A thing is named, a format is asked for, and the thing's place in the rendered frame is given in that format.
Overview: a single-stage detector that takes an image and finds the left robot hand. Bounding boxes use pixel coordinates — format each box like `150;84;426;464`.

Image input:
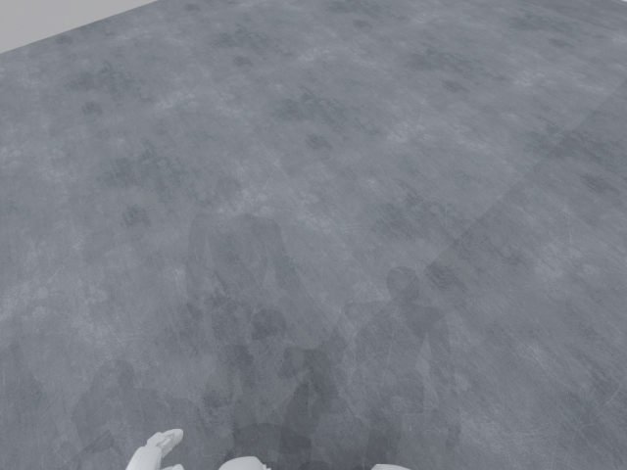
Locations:
125;429;184;470

